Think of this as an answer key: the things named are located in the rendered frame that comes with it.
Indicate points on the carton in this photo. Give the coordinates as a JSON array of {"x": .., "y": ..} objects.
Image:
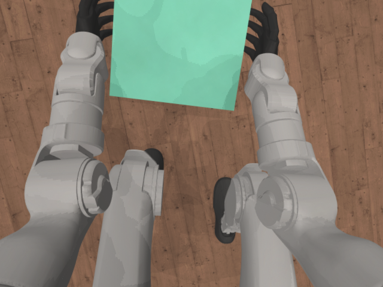
[{"x": 186, "y": 52}]

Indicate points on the left robot upper arm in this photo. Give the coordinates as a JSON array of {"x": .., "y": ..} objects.
[{"x": 63, "y": 197}]

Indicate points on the robot left thigh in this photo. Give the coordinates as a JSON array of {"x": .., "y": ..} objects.
[{"x": 124, "y": 253}]

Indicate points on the robot left hand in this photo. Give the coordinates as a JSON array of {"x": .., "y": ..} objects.
[{"x": 88, "y": 19}]

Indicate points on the right robot forearm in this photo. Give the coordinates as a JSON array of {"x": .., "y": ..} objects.
[{"x": 282, "y": 144}]

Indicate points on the left robot forearm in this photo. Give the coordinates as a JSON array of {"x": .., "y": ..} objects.
[{"x": 78, "y": 102}]

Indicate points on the left robot foot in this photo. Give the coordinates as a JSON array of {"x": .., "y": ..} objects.
[{"x": 157, "y": 156}]

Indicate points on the robot right hand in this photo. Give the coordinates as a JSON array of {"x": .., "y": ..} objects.
[{"x": 268, "y": 33}]

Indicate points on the right robot upper arm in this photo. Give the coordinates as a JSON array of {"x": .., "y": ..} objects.
[{"x": 301, "y": 210}]

